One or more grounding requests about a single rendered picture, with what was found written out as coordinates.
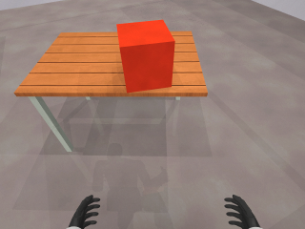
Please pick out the robot right hand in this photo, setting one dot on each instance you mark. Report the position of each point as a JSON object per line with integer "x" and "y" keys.
{"x": 246, "y": 216}

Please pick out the carton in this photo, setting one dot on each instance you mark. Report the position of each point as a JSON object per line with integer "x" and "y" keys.
{"x": 147, "y": 54}

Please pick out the table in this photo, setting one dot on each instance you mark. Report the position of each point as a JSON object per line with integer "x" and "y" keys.
{"x": 89, "y": 64}

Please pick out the robot left hand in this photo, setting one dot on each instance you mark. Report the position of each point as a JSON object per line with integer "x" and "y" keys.
{"x": 79, "y": 217}

